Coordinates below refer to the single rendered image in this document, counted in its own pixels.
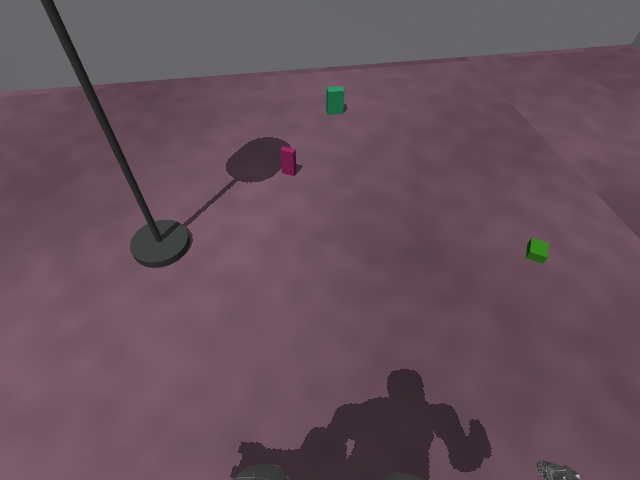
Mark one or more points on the right robot hand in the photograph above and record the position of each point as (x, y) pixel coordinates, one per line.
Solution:
(552, 471)

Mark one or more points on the floor lamp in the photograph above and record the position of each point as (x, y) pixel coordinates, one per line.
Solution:
(159, 243)

